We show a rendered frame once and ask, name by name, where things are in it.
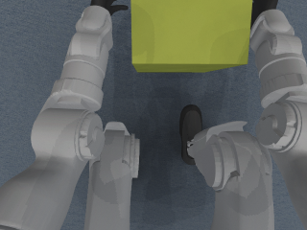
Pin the carton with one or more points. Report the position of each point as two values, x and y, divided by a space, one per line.
189 36

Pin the left robot upper arm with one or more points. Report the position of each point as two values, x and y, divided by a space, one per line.
64 140

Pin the left robot forearm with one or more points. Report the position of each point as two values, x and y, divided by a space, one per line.
84 69

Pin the right robot foot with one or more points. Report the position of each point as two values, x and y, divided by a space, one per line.
190 124

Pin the left robot hand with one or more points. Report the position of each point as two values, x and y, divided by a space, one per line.
107 5

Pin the right robot hand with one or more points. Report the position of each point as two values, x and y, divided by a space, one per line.
259 6

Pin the robot right shin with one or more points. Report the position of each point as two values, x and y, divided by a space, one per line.
200 139

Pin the right robot upper arm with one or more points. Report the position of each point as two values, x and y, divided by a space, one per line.
282 129

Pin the right robot forearm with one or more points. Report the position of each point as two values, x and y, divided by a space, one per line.
281 66

